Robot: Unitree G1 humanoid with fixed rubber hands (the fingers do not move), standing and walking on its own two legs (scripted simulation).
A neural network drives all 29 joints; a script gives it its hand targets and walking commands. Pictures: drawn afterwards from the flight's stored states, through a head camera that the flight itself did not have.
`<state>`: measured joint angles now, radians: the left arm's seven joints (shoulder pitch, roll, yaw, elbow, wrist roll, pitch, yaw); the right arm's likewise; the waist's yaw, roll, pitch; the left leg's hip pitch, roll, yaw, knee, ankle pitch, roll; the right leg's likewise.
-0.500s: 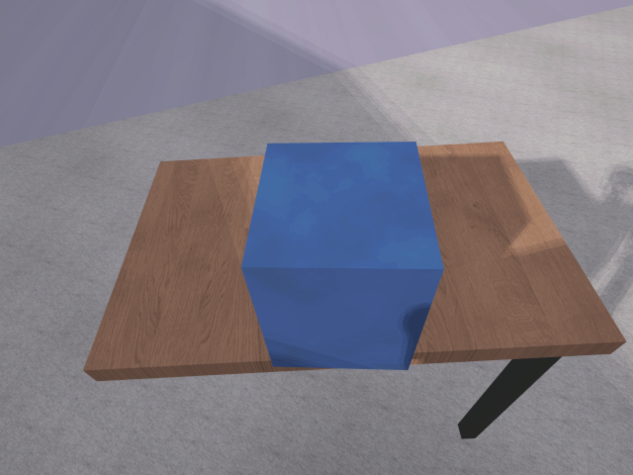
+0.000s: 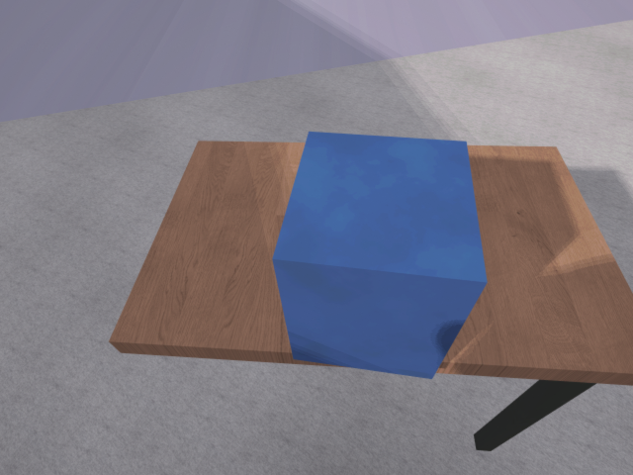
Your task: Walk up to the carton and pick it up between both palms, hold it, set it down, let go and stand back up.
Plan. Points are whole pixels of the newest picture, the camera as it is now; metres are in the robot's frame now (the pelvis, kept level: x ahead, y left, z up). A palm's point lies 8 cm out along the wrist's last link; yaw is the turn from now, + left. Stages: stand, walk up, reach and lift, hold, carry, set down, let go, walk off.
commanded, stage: walk up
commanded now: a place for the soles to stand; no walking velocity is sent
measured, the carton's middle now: (372, 259) +0.39 -0.05 +0.05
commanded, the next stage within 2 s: reach and lift in 0.48 s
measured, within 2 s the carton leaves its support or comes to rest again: neither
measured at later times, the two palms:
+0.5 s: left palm out of the picture +0.08 +0.27 -0.11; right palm out of the picture +0.11 -0.26 -0.11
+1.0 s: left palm (169, 456) +0.18 +0.22 -0.07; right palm out of the picture +0.14 -0.27 -0.06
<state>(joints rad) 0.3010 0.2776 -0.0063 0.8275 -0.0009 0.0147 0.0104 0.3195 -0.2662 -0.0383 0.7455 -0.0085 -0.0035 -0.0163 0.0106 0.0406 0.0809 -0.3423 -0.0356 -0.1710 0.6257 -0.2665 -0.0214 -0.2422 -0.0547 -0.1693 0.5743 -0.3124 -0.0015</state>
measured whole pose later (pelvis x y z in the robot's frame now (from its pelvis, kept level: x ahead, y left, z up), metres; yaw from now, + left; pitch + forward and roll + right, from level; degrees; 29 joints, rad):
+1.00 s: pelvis +0.01 +0.00 +0.02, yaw -8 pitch -4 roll +0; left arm 0.20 0.17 0.06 0.46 0.02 0.28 0.09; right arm 0.16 -0.26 -0.05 0.68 -0.02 -0.11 0.10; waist 0.04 -0.02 0.10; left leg -0.12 0.03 0.04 0.38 -0.19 -0.02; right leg -0.12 0.00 0.01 0.42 -0.23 -0.01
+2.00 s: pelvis +0.01 +0.00 +0.02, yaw -9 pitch -5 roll +0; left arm 0.39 0.13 -0.10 0.08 -0.10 -0.03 0.15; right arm 0.35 -0.16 -0.01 0.26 0.16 -0.20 0.04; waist 0.06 -0.02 0.06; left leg -0.07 0.03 0.05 0.31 -0.16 -0.02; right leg -0.06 0.00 0.02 0.33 -0.19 -0.01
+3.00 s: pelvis +0.02 -0.01 +0.02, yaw -10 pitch -2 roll +0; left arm -0.03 0.10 0.12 -0.32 -0.13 0.62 0.10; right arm -0.09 -0.30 0.08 -0.03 0.38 0.22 -0.17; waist 0.01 0.00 0.10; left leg -0.08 0.05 0.05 0.25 -0.14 -0.04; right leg -0.09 0.03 0.04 0.28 -0.17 -0.02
